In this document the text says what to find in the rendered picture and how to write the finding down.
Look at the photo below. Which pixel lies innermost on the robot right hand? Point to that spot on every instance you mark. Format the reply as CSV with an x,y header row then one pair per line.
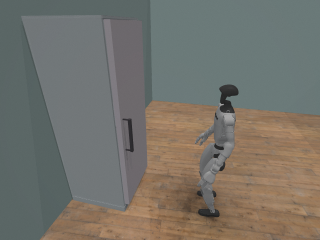
x,y
203,137

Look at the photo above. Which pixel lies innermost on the robot left upper arm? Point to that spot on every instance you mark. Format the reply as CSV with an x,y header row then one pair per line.
x,y
229,125

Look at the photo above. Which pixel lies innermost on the right robot forearm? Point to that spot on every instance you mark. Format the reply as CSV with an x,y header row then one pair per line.
x,y
209,131

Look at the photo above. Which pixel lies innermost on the handle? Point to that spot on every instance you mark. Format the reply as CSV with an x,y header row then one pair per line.
x,y
130,134

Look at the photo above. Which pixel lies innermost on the left robot forearm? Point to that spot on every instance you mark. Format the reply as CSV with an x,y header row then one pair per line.
x,y
224,154

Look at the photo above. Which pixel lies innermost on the fridge door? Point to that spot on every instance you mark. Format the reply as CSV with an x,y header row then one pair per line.
x,y
124,42

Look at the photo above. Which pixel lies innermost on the robot right thigh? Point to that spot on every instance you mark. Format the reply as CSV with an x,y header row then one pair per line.
x,y
205,157

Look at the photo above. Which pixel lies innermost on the robot torso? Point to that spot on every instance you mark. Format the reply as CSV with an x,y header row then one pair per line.
x,y
219,132

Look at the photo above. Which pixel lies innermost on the robot left hand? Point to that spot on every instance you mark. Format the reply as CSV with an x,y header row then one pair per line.
x,y
207,177

